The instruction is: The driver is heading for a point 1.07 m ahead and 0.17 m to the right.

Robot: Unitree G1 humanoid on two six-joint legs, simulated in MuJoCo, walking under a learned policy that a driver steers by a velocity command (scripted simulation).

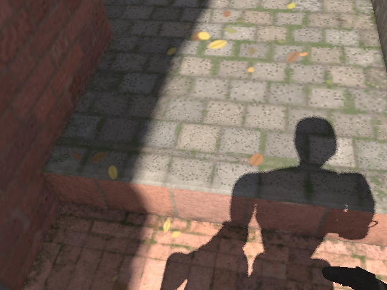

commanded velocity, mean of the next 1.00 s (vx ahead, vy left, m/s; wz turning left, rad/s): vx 0.01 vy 0.00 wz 0.07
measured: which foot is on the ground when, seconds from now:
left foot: up 0.00-0.12, down 0.14-1.00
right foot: down 0.00-0.14, up 0.16-0.38, down 0.40-1.00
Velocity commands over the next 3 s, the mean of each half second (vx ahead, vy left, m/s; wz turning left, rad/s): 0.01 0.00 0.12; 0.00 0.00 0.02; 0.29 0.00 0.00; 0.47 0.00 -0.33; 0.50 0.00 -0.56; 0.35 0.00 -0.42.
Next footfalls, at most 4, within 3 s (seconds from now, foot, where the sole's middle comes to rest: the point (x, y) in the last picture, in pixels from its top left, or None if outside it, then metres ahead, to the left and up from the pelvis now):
0.14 left None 0.17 0.16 -0.73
0.40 right None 0.10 -0.04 -0.73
1.50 left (126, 268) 0.47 0.27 -0.56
2.08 right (180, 139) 0.80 0.10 -0.38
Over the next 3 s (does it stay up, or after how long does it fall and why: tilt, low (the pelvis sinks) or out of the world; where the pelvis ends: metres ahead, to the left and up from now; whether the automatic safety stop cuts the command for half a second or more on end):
stays up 1.12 -0.03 0.39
